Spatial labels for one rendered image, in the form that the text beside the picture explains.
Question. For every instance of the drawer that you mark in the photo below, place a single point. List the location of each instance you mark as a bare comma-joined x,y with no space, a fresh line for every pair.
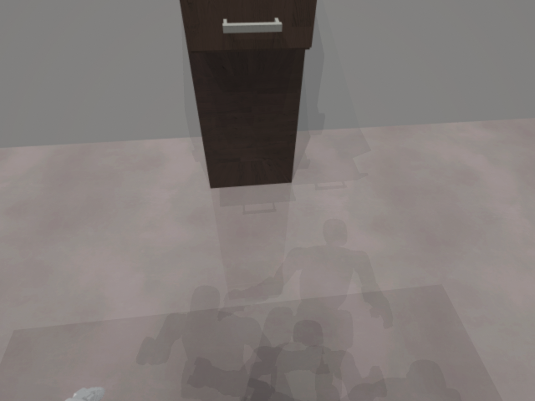
204,30

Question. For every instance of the handle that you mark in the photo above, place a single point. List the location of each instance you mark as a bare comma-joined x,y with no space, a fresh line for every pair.
275,26

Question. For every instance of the cabinet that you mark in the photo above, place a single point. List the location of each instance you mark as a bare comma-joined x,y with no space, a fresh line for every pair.
248,104

